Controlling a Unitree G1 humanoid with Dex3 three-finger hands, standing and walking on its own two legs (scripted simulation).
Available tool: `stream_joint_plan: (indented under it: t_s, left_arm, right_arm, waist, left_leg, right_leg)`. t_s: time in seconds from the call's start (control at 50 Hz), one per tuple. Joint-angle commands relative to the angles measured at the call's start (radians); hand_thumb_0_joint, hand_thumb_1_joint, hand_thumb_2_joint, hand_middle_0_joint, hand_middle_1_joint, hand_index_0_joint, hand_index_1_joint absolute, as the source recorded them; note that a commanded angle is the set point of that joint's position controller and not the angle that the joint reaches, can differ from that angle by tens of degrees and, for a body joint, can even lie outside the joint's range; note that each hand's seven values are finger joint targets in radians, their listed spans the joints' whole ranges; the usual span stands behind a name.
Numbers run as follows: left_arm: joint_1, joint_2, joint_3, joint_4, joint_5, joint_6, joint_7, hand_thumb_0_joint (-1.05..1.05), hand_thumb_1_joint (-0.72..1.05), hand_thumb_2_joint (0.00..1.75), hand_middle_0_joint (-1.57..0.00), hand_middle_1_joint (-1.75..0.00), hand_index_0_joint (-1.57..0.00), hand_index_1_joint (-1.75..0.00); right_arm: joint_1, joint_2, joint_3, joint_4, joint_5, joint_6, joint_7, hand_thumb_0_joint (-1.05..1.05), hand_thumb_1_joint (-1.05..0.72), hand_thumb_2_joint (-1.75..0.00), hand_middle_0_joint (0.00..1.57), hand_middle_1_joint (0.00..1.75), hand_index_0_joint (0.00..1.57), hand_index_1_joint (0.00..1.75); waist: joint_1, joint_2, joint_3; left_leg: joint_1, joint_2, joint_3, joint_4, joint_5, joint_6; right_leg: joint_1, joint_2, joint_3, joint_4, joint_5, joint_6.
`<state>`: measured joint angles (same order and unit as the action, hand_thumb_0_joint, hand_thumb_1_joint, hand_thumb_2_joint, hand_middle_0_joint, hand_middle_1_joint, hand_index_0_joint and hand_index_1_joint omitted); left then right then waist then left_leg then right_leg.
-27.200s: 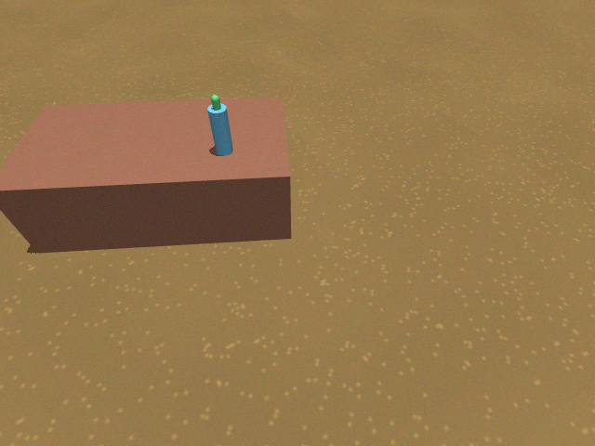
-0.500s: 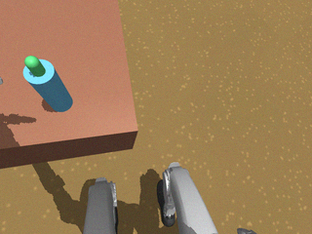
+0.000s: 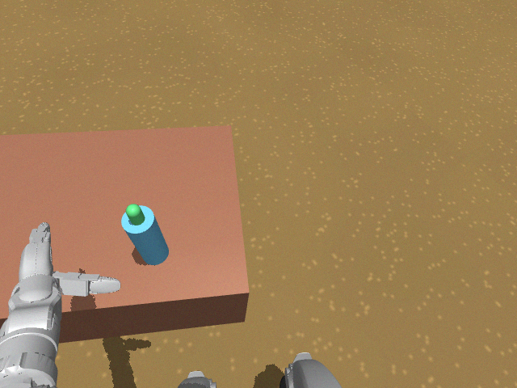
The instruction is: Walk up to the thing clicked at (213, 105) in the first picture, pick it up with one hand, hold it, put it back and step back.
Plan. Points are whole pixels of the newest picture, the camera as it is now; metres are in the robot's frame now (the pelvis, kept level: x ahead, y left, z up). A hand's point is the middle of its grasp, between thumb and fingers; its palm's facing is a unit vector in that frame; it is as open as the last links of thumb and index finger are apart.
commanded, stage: home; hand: left
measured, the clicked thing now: (145, 233) +0.48 +0.22 -0.23
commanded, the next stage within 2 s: none
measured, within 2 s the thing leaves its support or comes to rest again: neither
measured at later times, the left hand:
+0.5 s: hand (140, 381) +0.18 +0.15 -0.05, palm faces +0.16 -0.96 -0.24, open 16.9 cm
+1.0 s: hand out of the picture +0.15 +0.19 -0.07, palm faces +0.00 -0.94 -0.34, open 17.2 cm
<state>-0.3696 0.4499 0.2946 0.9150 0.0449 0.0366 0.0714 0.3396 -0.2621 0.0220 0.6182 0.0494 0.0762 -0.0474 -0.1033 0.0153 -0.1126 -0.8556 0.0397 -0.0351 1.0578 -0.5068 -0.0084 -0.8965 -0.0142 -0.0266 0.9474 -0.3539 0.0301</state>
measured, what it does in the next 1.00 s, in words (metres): stands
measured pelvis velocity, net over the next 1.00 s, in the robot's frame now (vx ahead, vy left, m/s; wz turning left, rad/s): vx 0.01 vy -0.02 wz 0.03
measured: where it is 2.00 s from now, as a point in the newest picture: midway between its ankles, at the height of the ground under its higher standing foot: outside the picture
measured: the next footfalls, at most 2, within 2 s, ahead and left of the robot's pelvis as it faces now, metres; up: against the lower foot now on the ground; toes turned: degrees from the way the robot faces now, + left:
none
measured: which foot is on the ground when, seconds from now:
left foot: down 0.00-1.00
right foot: down 0.00-1.00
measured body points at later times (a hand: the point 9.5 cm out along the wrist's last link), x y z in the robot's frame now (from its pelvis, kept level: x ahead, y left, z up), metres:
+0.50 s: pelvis +0.02 -0.03 +0.03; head +0.04 -0.03 +0.48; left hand +0.16 +0.20 -0.03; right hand +0.21 -0.25 -0.05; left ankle +0.00 +0.12 -0.67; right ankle +0.06 -0.15 -0.67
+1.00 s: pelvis +0.01 -0.02 +0.04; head +0.01 -0.03 +0.49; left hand +0.15 +0.24 -0.04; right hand +0.14 -0.28 -0.07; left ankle +0.00 +0.12 -0.67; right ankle +0.05 -0.15 -0.67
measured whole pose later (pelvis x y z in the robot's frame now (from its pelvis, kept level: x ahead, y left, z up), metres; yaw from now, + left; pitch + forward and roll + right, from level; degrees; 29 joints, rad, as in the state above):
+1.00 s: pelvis +0.01 -0.02 +0.04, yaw +2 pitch +1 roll +0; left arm 0.28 0.27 -0.02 0.53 0.06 0.05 0.04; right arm 0.23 -0.26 0.00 0.74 -0.07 0.01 -0.04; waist 0.00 0.01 -0.03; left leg -0.37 0.02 -0.03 0.77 -0.43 -0.03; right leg -0.45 -0.04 -0.03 0.77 -0.34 0.00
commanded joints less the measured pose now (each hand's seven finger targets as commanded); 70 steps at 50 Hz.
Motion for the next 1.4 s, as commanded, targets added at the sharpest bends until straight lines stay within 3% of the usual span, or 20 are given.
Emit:
stream_joint_plan:
  t_s: [0.0, 0.06, 0.2, 0.3, 0.34, 0.4, 0.46, 0.5, 0.54, 0.58, 0.62, 0.7, 0.8, 0.82, 0.84, 0.86, 0.98, 1.12, 1.32, 1.38]
  left_arm:
    - [-0.032, 0.236, 0.028, -0.362, -0.029, -0.042, 0.074, 0.00, -0.42, 0.13, -0.07, -0.07, -0.06, -0.08]
    - [-0.053, 0.194, -0.014, -0.513, -0.038, -0.045, 0.089, 0.00, -0.42, 0.13, -0.07, -0.07, -0.07, -0.08]
    - [0.390, -0.074, -0.190, -0.634, -0.076, 0.016, 0.084, 0.00, -0.45, 0.12, -0.06, -0.07, -0.06, -0.07]
    - [0.577, -0.148, -0.274, -0.779, -0.084, 0.057, 0.078, 0.00, -0.41, 0.14, -0.07, -0.08, -0.07, -0.08]
    - [0.563, -0.087, -0.234, -0.888, -0.084, 0.058, 0.083, 0.00, -0.42, 0.13, -0.07, -0.08, -0.07, -0.08]
    - [0.654, -0.113, -0.238, -0.901, -0.081, 0.073, 0.083, 0.00, -0.46, 0.11, -0.06, -0.07, -0.06, -0.07]
    - [0.558, -0.053, -0.205, -1.038, -0.073, 0.064, 0.087, 0.00, -0.46, 0.11, -0.06, -0.07, -0.06, -0.07]
    - [0.664, -0.135, -0.255, -0.929, -0.069, 0.080, 0.082, 0.00, -0.49, 0.10, -0.06, -0.07, -0.06, -0.07]
    - [0.625, -0.106, -0.224, -0.967, -0.069, 0.081, 0.087, 0.00, -0.49, 0.09, -0.06, -0.06, -0.06, -0.06]
    - [0.636, -0.112, -0.247, -1.013, -0.065, 0.082, 0.085, 0.00, -0.49, 0.09, -0.06, -0.06, -0.06, -0.06]
    - [0.762, -0.171, -0.284, -0.901, -0.063, 0.099, 0.083, 0.00, -0.50, 0.09, -0.06, -0.06, -0.06, -0.06]
    - [0.796, -0.179, -0.293, -0.884, -0.060, 0.109, 0.080, 0.00, -0.47, 0.10, -0.06, -0.07, -0.06, -0.07]
    - [0.725, -0.117, -0.240, -0.978, -0.057, 0.098, 0.087, 0.00, -0.49, 0.10, -0.06, -0.07, -0.06, -0.07]
    - [0.732, -0.116, -0.241, -0.966, -0.057, 0.098, 0.086, 0.00, -0.50, 0.09, -0.06, -0.06, -0.06, -0.06]
    - [0.641, -0.027, -0.203, -0.629, 0.033, 0.027, 0.030, 0.00, -0.52, 0.08, -0.05, -0.06, -0.05, -0.06]
    - [0.658, -0.001, -0.198, -0.579, 0.042, -0.006, 0.004, 0.00, -0.50, 0.08, -0.05, -0.06, -0.05, -0.06]
    - [0.599, 0.003, -0.236, -0.393, 0.012, -0.069, -0.038, 0.00, -0.51, 0.08, -0.05, -0.06, -0.05, -0.06]
    - [0.562, 0.030, -0.244, -0.199, -0.003, -0.077, -0.030, 0.00, -0.53, 0.07, -0.05, -0.06, -0.05, -0.06]
    - [0.528, 0.075, -0.248, -0.015, -0.012, -0.063, -0.026, 0.00, -0.53, 0.07, -0.05, -0.06, -0.05, -0.06]
    - [0.528, 0.080, -0.254, 0.025, -0.014, -0.064, -0.026, 0.00, -0.55, 0.05, -0.05, -0.05, -0.05, -0.05]
  right_arm:
    - [0.013, -0.131, -0.051, -0.115, 0.010, -0.055, -0.057, 0.00, -0.89, -0.90, 0.20, 0.30, 0.20, 0.30]
    - [-0.025, -0.118, -0.050, -0.141, 0.004, -0.073, -0.081, 0.00, -0.89, -0.90, 0.20, 0.30, 0.20, 0.30]
    - [-0.109, -0.088, -0.045, -0.191, -0.006, -0.113, -0.098, 0.00, -0.89, -0.90, 0.20, 0.30, 0.20, 0.30]
    - [-0.157, -0.078, -0.045, -0.202, -0.005, -0.130, -0.097, 0.00, -0.89, -0.90, 0.20, 0.30, 0.20, 0.30]
    - [-0.165, -0.077, -0.043, -0.202, -0.004, -0.130, -0.101, 0.00, -0.89, -0.90, 0.20, 0.30, 0.20, 0.30]
    - [-0.181, -0.064, -0.039, -0.224, -0.009, -0.143, -0.111, 0.00, -0.89, -0.90, 0.20, 0.30, 0.20, 0.30]
    - [-0.171, -0.054, -0.031, -0.220, -0.019, -0.151, -0.125, 0.00, -0.89, -0.90, 0.20, 0.30, 0.20, 0.30]
    - [-0.173, -0.047, -0.026, -0.222, -0.028, -0.164, -0.127, 0.00, -0.89, -0.90, 0.20, 0.30, 0.20, 0.30]
    - [-0.173, -0.047, -0.028, -0.219, -0.031, -0.170, -0.130, 0.00, -0.89, -0.90, 0.20, 0.30, 0.20, 0.30]
    - [-0.169, -0.046, -0.029, -0.226, -0.034, -0.175, -0.131, 0.00, -0.89, -0.90, 0.20, 0.30, 0.20, 0.30]
    - [-0.176, -0.046, -0.027, -0.227, -0.037, -0.186, -0.129, 0.00, -0.89, -0.90, 0.20, 0.30, 0.20, 0.30]
    - [-0.179, -0.052, -0.032, -0.234, -0.034, -0.195, -0.120, 0.00, -0.90, -0.90, 0.20, 0.30, 0.20, 0.30]
    - [-0.180, -0.051, -0.037, -0.237, -0.028, -0.208, -0.114, 0.00, -0.90, -0.90, 0.20, 0.30, 0.20, 0.30]
    - [-0.182, -0.056, -0.039, -0.238, -0.028, -0.208, -0.115, 0.00, -0.90, -0.90, 0.20, 0.30, 0.20, 0.30]
    - [-0.168, -0.160, -0.093, -0.018, -0.138, -0.144, -0.055, 0.00, -0.90, -0.90, 0.20, 0.30, 0.20, 0.30]
    - [-0.136, -0.180, -0.102, 0.008, -0.142, -0.121, -0.033, 0.00, -0.90, -0.90, 0.20, 0.30, 0.20, 0.30]
    - [-0.146, -0.175, -0.101, 0.040, -0.104, -0.105, 0.022, 0.00, -0.90, -0.90, 0.20, 0.30, 0.20, 0.30]
    - [-0.135, -0.198, -0.102, 0.139, -0.097, -0.086, 0.027, 0.00, -0.90, -0.90, 0.20, 0.30, 0.20, 0.30]
    - [-0.133, -0.231, -0.085, 0.255, -0.083, -0.072, 0.025, 0.00, -0.90, -0.90, 0.20, 0.30, 0.20, 0.30]
    - [-0.150, -0.236, -0.079, 0.280, -0.081, -0.075, 0.024, 0.00, -0.90, -0.90, 0.20, 0.30, 0.20, 0.30]
  waist:
    - [0.050, 0.115, -0.278]
    - [0.048, 0.150, -0.245]
    - [0.074, 0.073, -0.170]
    - [0.074, -0.037, -0.121]
    - [0.079, -0.037, -0.101]
    - [0.073, -0.055, -0.085]
    - [0.069, -0.004, -0.114]
    - [0.056, -0.011, -0.071]
    - [0.066, 0.017, -0.089]
    - [0.075, 0.032, -0.099]
    - [0.075, -0.020, -0.071]
    - [0.085, -0.047, -0.062]
    - [0.103, -0.041, -0.044]
    - [0.092, -0.034, -0.035]
    - [0.105, -0.014, 0.016]
    - [0.093, 0.001, -0.040]
    - [0.104, 0.023, 0.020]
    - [0.102, -0.010, 0.093]
    - [0.109, 0.008, 0.126]
    - [0.115, 0.009, 0.112]
  left_leg:
    - [0.248, -0.023, 0.018, -0.259, 0.328, -0.008]
    - [0.294, -0.026, 0.027, -0.293, 0.280, -0.001]
    - [0.338, -0.034, 0.043, -0.342, 0.250, 0.007]
    - [0.336, -0.031, 0.039, -0.349, 0.283, 0.012]
    - [0.344, -0.035, 0.046, -0.347, 0.278, 0.017]
    - [0.340, -0.040, 0.055, -0.334, 0.276, 0.026]
    - [0.368, -0.049, 0.068, -0.323, 0.276, 0.027]
    - [0.359, -0.051, 0.068, -0.325, 0.251, 0.028]
    - [0.367, -0.052, 0.062, -0.330, 0.240, 0.026]
    - [0.374, -0.055, 0.063, -0.331, 0.224, 0.024]
    - [0.353, -0.053, 0.055, -0.332, 0.216, 0.025]
    - [0.332, -0.053, 0.050, -0.330, 0.220, 0.025]
    - [0.302, -0.049, 0.047, -0.344, 0.162, 0.025]
    - [0.304, -0.050, 0.048, -0.345, 0.150, 0.027]
    - [0.396, -0.007, -0.025, -0.398, 0.195, 0.008]
    - [0.462, 0.013, -0.040, -0.414, 0.198, 0.029]
    - [0.507, 0.017, -0.060, -0.484, 0.225, 0.036]
    - [0.582, 0.023, -0.069, -0.571, 0.335, 0.023]
    - [0.614, 0.035, -0.082, -0.701, 0.309, 0.011]
    - [0.655, 0.042, -0.081, -0.712, 0.365, 0.010]
  right_leg:
    - [0.361, 0.027, -0.024, -0.150, 0.188, -0.065]
    - [0.380, 0.024, -0.018, -0.185, 0.157, -0.062]
    - [0.458, 0.021, -0.032, -0.243, 0.141, -0.051]
    - [0.486, 0.027, -0.047, -0.253, 0.174, -0.040]
    - [0.488, 0.021, -0.040, -0.265, 0.173, -0.033]
    - [0.495, 0.012, -0.027, -0.274, 0.188, -0.024]
    - [0.506, -0.002, -0.010, -0.277, 0.207, -0.020]
    - [0.490, -0.002, -0.009, -0.277, 0.180, -0.022]
    - [0.496, -0.005, -0.010, -0.278, 0.167, -0.027]
    - [0.498, -0.008, -0.010, -0.283, 0.144, -0.026]
    - [0.496, -0.003, -0.021, -0.291, 0.127, -0.023]
    - [0.490, 0.001, -0.031, -0.281, 0.125, -0.023]
    - [0.482, 0.003, -0.033, -0.281, 0.054, -0.028]
    - [0.469, 0.003, -0.030, -0.284, 0.045, -0.028]
    - [0.525, -0.065, 0.062, -0.317, 0.065, -0.080]
    - [0.537, -0.073, 0.072, -0.300, 0.069, -0.089]
    - [0.577, -0.081, 0.068, -0.357, 0.138, -0.077]
    - [0.645, -0.085, 0.057, -0.444, 0.219, -0.062]
    - [0.749, -0.092, 0.058, -0.541, 0.148, -0.046]
    - [0.764, -0.100, 0.057, -0.560, 0.207, -0.043]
